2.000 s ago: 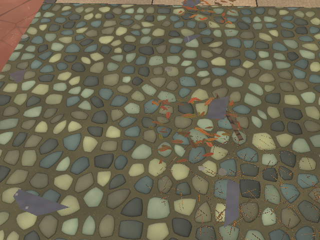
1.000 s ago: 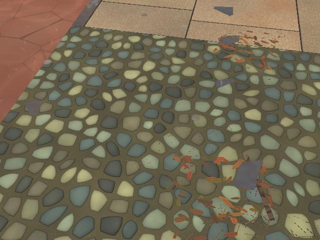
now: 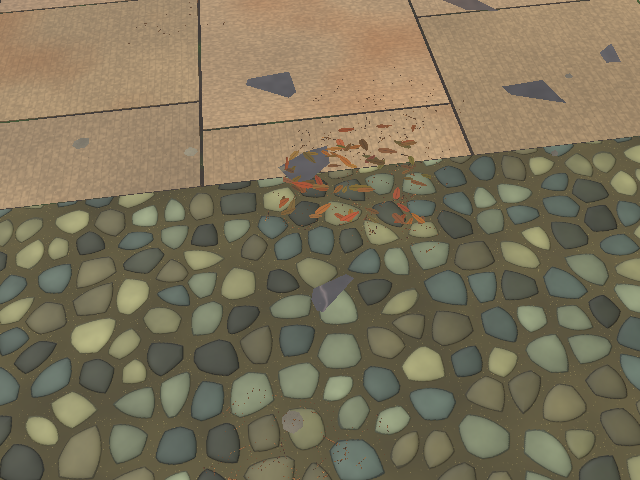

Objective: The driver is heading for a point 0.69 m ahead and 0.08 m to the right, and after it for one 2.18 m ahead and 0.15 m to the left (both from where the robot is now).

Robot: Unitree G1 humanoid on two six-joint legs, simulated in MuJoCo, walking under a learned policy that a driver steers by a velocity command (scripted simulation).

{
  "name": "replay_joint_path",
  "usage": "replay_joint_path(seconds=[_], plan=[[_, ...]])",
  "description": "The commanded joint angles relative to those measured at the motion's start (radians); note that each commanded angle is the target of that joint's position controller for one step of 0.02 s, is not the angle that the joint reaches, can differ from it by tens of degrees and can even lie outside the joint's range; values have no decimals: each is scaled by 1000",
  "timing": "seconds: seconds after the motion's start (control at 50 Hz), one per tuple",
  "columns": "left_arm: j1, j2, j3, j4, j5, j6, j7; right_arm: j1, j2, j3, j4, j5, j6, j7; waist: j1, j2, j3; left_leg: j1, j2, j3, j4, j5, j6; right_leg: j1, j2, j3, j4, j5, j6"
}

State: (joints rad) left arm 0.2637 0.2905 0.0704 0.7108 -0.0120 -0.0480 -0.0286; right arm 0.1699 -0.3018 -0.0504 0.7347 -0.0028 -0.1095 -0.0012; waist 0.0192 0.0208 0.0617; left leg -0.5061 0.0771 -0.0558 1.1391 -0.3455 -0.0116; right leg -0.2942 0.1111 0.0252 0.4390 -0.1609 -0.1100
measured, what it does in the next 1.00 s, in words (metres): walks ahead, turning right: left foot, then right foot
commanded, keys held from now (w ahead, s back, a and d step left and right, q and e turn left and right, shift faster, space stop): w+e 0.68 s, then w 0.14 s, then w+q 0.02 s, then q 0.16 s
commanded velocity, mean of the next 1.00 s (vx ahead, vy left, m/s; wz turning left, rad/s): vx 0.48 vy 0.00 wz -0.47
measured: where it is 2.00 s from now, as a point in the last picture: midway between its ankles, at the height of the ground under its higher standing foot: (436, 393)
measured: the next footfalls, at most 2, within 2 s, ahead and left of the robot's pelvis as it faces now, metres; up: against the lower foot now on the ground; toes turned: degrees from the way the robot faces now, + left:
left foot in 0.30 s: +0.37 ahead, +0.13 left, +0.00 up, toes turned -15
right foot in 0.82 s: +0.53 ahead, -0.22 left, +0.00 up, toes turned -30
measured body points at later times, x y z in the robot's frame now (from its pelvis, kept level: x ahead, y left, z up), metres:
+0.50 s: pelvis +0.28 +0.04 +0.00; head +0.31 +0.04 +0.45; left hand +0.48 +0.28 -0.11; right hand +0.32 -0.25 -0.10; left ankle +0.33 +0.14 -0.74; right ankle +0.22 -0.08 -0.65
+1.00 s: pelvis +0.50 -0.11 +0.00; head +0.53 -0.15 +0.45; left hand +0.75 +0.05 -0.09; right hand +0.45 -0.41 -0.13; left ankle +0.53 +0.05 -0.65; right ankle +0.50 -0.20 -0.74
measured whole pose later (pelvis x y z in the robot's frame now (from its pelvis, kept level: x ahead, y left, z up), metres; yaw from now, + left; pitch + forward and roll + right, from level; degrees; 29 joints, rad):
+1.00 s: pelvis +0.50 -0.11 +0.00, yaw -27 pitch +1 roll +0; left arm 0.19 0.26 0.05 0.68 0.01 -0.06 -0.03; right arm 0.23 -0.32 -0.05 0.83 0.03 -0.06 0.00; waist -0.01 0.04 0.07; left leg -0.49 0.08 -0.03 1.16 -0.41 -0.02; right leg -0.30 0.04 -0.07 0.45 -0.17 -0.07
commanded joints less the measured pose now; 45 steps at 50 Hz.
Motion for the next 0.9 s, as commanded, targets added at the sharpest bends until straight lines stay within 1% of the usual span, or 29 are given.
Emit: replay_joint_path(seconds=[0.02,0.06,0.12,0.16,0.2,0.26,0.28,0.3,0.32,0.34,0.36,0.38,0.4,0.42,0.44,0.46,0.5,0.56,0.64,0.68,0.72,0.74,0.78,0.8,0.82,0.84,0.86,0.88,0.9], plan=[[-22,141,36,-80,1,-22,19,34,-94,-28,-62,-15,6,-4,-37,-48,-96,-104,31,-8,-101,79,-39,105,-261,298,-214,291,-201],[5,162,41,-69,-3,-19,33,-41,-72,-19,-86,-17,12,-7,-15,-54,-70,-114,13,5,-244,195,-65,69,-228,252,-216,289,-177],[42,166,43,-53,-10,-6,44,-151,-44,-6,-111,-9,5,2,33,-90,-62,-39,-38,13,-479,385,-71,37,-179,219,-194,182,-124],[78,171,44,-39,-13,-1,46,-205,-51,-7,-127,3,-3,11,57,-100,-59,1,-64,11,-559,437,-68,45,-192,255,-179,125,-111],[100,162,43,-28,-18,5,48,-225,-74,-15,-138,9,-11,20,59,-108,-59,6,-72,-16,-618,413,-52,105,-215,314,-128,88,-102],[87,159,45,-28,-13,14,52,-175,-110,-33,-131,13,-24,26,21,-146,-65,66,-75,-30,-658,294,-7,175,-248,401,-38,104,-78],[69,146,42,-33,-12,16,51,-103,-121,-43,-112,11,-29,22,-21,-152,-87,162,-80,-11,-696,293,16,166,-228,399,16,138,-60],[64,106,27,-42,-7,14,47,1,-151,-58,-95,-1,-34,16,-73,-129,-169,347,-31,-38,-702,292,58,123,-175,358,161,161,-29],[86,47,5,-61,13,11,45,150,-207,-71,-85,-13,-33,6,-119,3,-320,612,148,-220,-686,233,117,-10,-100,261,447,-39,12],[222,17,-6,-90,-24,3,44,204,-262,-85,-47,-19,-19,16,-46,362,-396,859,340,-706,-803,-26,269,-365,7,164,735,-454,66],[201,129,12,-55,-33,4,48,165,-156,-63,-72,4,-15,20,-69,211,-302,799,334,-721,-843,-222,243,-469,-81,188,851,-400,82],[90,173,26,-68,-25,10,46,127,-104,-49,-79,6,-7,13,-97,114,-184,682,291,-547,-850,-176,201,-490,-112,157,870,-303,90],[42,160,26,-77,-14,14,48,84,-93,-41,-81,-4,-1,12,-80,44,-121,568,249,-422,-865,-38,182,-456,-144,129,851,-235,98],[9,147,29,-90,-6,13,44,61,-76,-36,-71,-7,2,10,-67,42,-71,489,213,-333,-885,71,181,-442,-171,127,807,-191,102],[16,127,29,-93,-12,16,37,52,-68,-32,-65,-13,0,7,-47,73,-61,435,188,-258,-908,132,171,-397,-196,120,779,-163,101],[23,107,26,-94,-18,21,33,51,-63,-32,-58,-10,-3,6,-41,93,-57,411,172,-205,-932,165,174,-379,-206,103,756,-152,104],[1,75,19,-108,-17,31,30,57,-77,-38,-39,-2,-10,6,-39,86,-42,394,176,-129,-965,236,193,-399,-218,84,709,-131,113],[-52,59,12,-131,-10,32,25,68,-114,-51,-14,-3,-8,4,-45,55,-36,428,191,-40,-987,344,210,-447,-231,78,591,-34,128],[-154,40,1,-149,-11,17,1,75,-140,-55,9,3,6,-2,-80,41,-14,450,161,107,-986,416,177,-395,-217,18,366,157,117],[-215,33,-4,-168,-12,14,-12,105,-156,-59,27,10,15,-4,-101,36,4,479,171,147,-982,424,166,-374,-206,-17,286,177,104],[-257,29,-6,-191,-13,13,-20,141,-170,-63,50,23,24,0,-107,34,20,518,194,157,-971,460,162,-353,-191,-31,226,130,80],[-264,36,-4,-199,-12,12,-23,150,-179,-65,59,30,30,1,-98,37,23,544,207,162,-952,519,160,-337,-177,-40,202,86,63],[-219,69,13,-198,-2,13,-23,147,-208,-72,69,40,39,0,-47,65,-21,583,216,188,-842,822,147,-222,-121,-80,166,-11,21],[-117,102,33,-173,2,16,-20,135,-216,-71,72,43,45,-2,23,66,-83,572,199,217,-705,955,129,-73,-83,-102,123,-2,-7],[44,151,62,-123,0,20,-8,138,-193,-59,75,40,47,-6,105,47,-168,471,161,251,-511,950,99,179,-51,-106,75,68,-37],[201,235,85,-92,1,28,12,158,-122,-28,53,3,42,-6,150,-96,-290,196,110,255,-182,518,59,511,-244,155,110,134,-95],[143,299,75,-111,10,18,14,269,-24,9,32,-2,22,8,30,-286,-429,-116,-76,124,135,-280,7,699,-505,681,-24,79,-271],[134,200,51,-124,16,7,8,168,-142,-20,53,39,9,15,108,-131,-430,-162,-52,-29,225,-269,8,635,-518,651,-75,172,-254],[81,166,36,-110,25,-4,6,90,-157,-26,23,63,8,15,93,-121,-274,-200,-21,-22,214,-203,12,501,-484,435,-63,397,-215]])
